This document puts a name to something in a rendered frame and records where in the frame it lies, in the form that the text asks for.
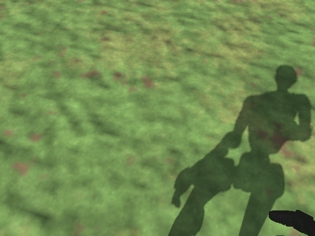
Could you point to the robot right hand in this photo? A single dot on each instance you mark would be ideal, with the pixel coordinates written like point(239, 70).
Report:
point(298, 219)

